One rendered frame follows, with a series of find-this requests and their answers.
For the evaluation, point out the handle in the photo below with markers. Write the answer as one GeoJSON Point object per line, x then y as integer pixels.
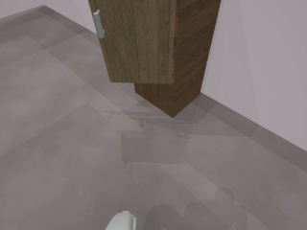
{"type": "Point", "coordinates": [98, 23]}

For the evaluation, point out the cupboard door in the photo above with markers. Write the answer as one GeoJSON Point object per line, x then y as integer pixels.
{"type": "Point", "coordinates": [138, 43]}

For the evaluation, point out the robot left thigh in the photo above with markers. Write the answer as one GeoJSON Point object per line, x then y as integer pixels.
{"type": "Point", "coordinates": [122, 221]}

